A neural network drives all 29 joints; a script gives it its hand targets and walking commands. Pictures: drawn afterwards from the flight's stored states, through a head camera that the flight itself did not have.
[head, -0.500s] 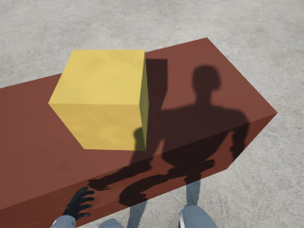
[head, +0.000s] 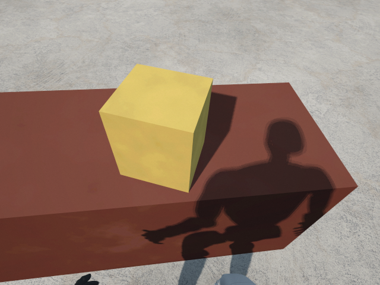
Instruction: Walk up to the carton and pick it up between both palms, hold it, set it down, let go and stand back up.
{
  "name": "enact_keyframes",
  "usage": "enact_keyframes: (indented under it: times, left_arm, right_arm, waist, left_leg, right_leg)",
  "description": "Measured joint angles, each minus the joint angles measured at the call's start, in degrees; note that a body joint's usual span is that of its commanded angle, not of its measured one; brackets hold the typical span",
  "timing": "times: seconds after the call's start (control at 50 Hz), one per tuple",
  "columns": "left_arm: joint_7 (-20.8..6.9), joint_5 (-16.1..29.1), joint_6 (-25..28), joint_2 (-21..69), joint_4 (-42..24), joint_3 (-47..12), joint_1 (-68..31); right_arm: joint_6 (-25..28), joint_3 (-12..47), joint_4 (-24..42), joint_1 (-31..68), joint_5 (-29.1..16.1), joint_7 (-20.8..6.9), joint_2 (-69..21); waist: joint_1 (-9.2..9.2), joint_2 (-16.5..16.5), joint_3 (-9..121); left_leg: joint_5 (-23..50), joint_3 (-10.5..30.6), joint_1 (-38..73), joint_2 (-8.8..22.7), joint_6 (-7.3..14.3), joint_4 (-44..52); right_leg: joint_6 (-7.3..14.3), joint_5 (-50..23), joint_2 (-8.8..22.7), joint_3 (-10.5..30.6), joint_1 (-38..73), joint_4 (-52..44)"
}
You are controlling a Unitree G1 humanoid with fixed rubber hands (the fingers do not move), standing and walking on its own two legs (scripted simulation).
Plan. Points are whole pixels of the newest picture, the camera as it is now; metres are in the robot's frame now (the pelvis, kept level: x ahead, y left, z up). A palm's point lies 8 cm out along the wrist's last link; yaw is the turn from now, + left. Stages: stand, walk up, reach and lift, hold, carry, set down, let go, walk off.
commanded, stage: walk up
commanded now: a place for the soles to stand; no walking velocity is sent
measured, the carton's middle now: (163, 129) +0.50 +0.08 +0.01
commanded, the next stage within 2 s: none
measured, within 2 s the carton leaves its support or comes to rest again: neither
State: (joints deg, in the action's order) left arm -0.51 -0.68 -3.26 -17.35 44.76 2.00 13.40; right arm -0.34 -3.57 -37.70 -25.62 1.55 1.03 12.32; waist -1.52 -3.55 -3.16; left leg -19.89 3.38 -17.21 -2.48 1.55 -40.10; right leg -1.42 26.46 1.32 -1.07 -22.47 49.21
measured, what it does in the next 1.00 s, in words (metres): stands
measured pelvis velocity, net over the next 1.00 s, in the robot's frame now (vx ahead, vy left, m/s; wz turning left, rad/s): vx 0.03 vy -0.02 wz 0.18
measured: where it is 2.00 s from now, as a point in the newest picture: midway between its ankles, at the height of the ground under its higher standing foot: outside the picture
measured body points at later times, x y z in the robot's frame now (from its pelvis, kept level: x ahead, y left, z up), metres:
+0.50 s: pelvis +0.02 -0.02 +0.01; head +0.03 -0.01 +0.46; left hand +0.12 +0.25 -0.10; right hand +0.13 -0.27 -0.10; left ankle +0.02 +0.11 -0.72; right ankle +0.04 -0.14 -0.72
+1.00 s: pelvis +0.03 -0.02 +0.00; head +0.04 +0.00 +0.45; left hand +0.08 +0.27 -0.12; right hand +0.18 -0.25 -0.10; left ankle +0.02 +0.11 -0.72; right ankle +0.04 -0.14 -0.72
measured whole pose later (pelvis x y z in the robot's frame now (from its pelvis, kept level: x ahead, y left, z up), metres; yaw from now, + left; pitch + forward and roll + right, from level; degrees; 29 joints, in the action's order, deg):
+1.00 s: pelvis +0.03 -0.02 +0.00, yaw +10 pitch -2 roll -2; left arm 0.1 -1.2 -2.0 -16.8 40.1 -0.2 14.8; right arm -1.0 -2.2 -35.2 -18.5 0.4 -0.2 14.4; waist 1.3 0.3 -3.1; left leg -20.5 13.7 -18.2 -5.5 -0.3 -41.2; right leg -0.5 20.9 4.2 -10.2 -14.4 37.6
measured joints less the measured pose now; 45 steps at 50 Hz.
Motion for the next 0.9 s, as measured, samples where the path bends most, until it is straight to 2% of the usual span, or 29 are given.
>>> enact_keyframes:
  times: [0.04, 0.08, 0.1, 0.3, 0.54, 0.9]
  left_arm:
    - [0.0, -0.4, 0.7, 0.2, -0.2, -0.1, 0.8]
    - [0.2, -0.7, 1.6, 0.9, -0.6, -0.4, 1.1]
    - [0.4, -1.0, 1.9, 1.4, -0.7, -0.8, 1.1]
    - [0.3, -0.1, 2.6, 2.7, -2.9, -2.8, 0.8]
    - [0.5, -0.3, 2.0, 1.3, -5.1, -2.7, -1.4]
    - [0.6, -0.5, 1.6, 0.8, -4.7, -2.4, 0.8]
  right_arm:
    - [-0.1, 0.5, 0.3, 0.6, -0.1, -0.2, -0.2]
    - [-0.5, 0.9, 0.3, 1.7, -0.7, -0.6, 0.2]
    - [-0.6, 1.0, 0.1, 2.4, -1.2, -0.8, 0.5]
    - [0.0, 1.4, 0.2, 4.9, -1.2, -1.7, 2.1]
    - [-0.1, 1.4, 0.2, 4.5, -1.3, -1.3, 2.1]
    - [-0.6, 1.5, 2.2, 6.7, -1.2, -1.1, 2.0]
  waist:
    - [0.19, 0.1, 0.1]
    - [0.81, 1.2, -0.4]
    - [1.01, 2.3, -0.6]
    - [1.63, 4.7, 1.1]
    - [1.46, 3.8, 0.6]
    - [2.57, 3.8, 0.2]
  left_leg:
    - [0.4, 0.7, -0.2, -0.2, -0.6, 0.4]
    - [-0.1, 1.6, -0.9, 0.2, -1.2, -0.7]
    - [-0.3, 2.4, -1.0, 0.8, -1.6, -1.1]
    - [2.5, 5.0, 0.9, -0.1, -2.1, 4.5]
    - [1.1, 7.6, 0.3, -1.5, -2.0, 2.3]
    - [-0.3, 10.2, -0.9, -2.7, -1.9, -0.4]
  right_leg:
    - [0.0, -1.3, 0.4, 0.2, 2.4, -5.6]
    - [0.5, -10.1, -0.1, -0.3, 4.7, -12.1]
    - [0.7, -11.5, -0.7, -1.1, 5.1, -12.6]
    - [1.3, -10.1, 0.5, -3.7, 7.1, -15.9]
    - [1.2, -7.9, 1.7, -6.4, 7.8, -14.2]
    - [1.1, -6.1, 2.5, -9.0, 8.2, -12.6]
